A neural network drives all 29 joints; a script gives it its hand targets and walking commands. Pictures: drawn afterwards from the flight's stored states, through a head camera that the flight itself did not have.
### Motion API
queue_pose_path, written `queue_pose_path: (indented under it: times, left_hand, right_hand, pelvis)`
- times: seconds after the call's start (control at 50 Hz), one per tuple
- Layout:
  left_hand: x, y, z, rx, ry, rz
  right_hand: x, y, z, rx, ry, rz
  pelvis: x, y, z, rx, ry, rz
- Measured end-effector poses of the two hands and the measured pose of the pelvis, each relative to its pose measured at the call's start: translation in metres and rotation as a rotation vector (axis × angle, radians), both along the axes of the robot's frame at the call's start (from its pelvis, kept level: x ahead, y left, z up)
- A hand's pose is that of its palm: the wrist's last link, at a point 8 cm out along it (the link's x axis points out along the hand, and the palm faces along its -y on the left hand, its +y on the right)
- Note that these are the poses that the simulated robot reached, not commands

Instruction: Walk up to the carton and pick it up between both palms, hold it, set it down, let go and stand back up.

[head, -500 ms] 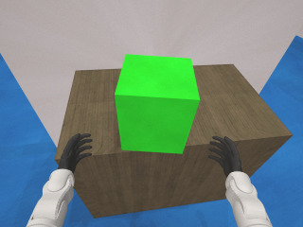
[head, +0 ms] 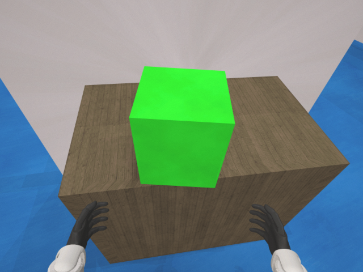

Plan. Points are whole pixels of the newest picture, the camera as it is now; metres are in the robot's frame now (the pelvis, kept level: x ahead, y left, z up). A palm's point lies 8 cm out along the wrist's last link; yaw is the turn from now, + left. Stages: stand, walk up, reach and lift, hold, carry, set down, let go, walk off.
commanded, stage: set down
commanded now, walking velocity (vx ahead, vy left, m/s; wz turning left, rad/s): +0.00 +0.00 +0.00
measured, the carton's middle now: (181, 129) +0.46 +0.03 +0.06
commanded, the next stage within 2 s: let go in 0.60 s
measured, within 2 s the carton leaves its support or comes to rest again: neither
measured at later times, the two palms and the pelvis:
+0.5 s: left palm (83, 258) +0.16 +0.23 -0.07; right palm (283, 263) +0.18 -0.22 -0.07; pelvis +0.01 -0.01 +0.00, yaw +0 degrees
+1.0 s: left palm (99, 262) +0.16 +0.20 -0.08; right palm out of the picture +0.15 -0.26 -0.07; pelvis -0.01 -0.03 +0.00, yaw +0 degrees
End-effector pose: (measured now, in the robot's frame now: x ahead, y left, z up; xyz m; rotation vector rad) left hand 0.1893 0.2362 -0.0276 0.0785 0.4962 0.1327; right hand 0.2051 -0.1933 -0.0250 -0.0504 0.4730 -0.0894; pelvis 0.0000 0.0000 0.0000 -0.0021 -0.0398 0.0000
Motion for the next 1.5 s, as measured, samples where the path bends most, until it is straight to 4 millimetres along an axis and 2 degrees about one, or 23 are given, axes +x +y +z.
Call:
queue_pose_path:
  times: [0.12, 0.36, 0.56, 0.7, 0.9, 1.16, 1.22, 1.34, 1.42, 1.5]
  left_hand:
    - [0.007, -0.001, -0.005, 0.022, 0.038, -0.019]
    - [-0.021, -0.003, -0.037, 0.037, 0.197, -0.017]
    - [-0.027, -0.005, -0.049, 0.054, 0.283, -0.020]
    - [-0.032, -0.016, -0.056, 0.073, 0.333, -0.037]
    - [-0.031, -0.034, -0.056, 0.072, 0.319, -0.044]
    - [-0.038, -0.043, -0.057, 0.066, 0.319, -0.045]
    - [-0.053, -0.037, -0.061, 0.107, 0.334, -0.077]
    - [-0.089, -0.018, -0.074, 0.172, 0.441, -0.071]
    - [-0.105, -0.013, -0.086, 0.168, 0.515, -0.066]
    - [-0.106, -0.015, -0.100, 0.131, 0.551, -0.083]
  right_hand:
    - [0.001, -0.001, -0.005, -0.026, 0.021, 0.022]
    - [-0.024, -0.017, -0.034, -0.081, 0.143, 0.030]
    - [-0.033, -0.023, -0.048, -0.101, 0.204, 0.054]
    - [-0.051, -0.032, -0.061, -0.083, 0.272, 0.041]
    - [-0.055, -0.062, -0.052, -0.124, 0.242, 0.034]
    - [-0.070, -0.066, -0.054, -0.125, 0.264, 0.032]
    - [-0.083, -0.077, -0.072, -0.153, 0.364, -0.002]
    - [-0.134, -0.094, -0.106, -0.121, 0.565, -0.095]
    - [-0.163, -0.092, -0.109, -0.113, 0.646, -0.139]
    - [-0.179, -0.084, -0.105, -0.122, 0.658, -0.191]
  pelvis:
    - [0.004, -0.003, 0.000, 0.003, -0.007, -0.005]
    - [0.010, -0.007, 0.000, 0.003, -0.016, -0.002]
    - [0.007, -0.012, 0.000, 0.005, -0.006, -0.004]
    - [0.005, -0.014, 0.000, 0.004, -0.014, 0.005]
    - [-0.002, -0.022, -0.001, 0.010, -0.014, 0.000]
    - [-0.011, -0.030, -0.003, 0.016, -0.014, -0.009]
    - [-0.014, -0.028, -0.008, 0.009, 0.010, -0.041]
    - [-0.015, -0.025, -0.015, -0.005, 0.054, -0.089]
    - [-0.014, -0.021, -0.015, -0.012, 0.070, -0.117]
    - [-0.013, -0.015, -0.016, -0.021, 0.064, -0.133]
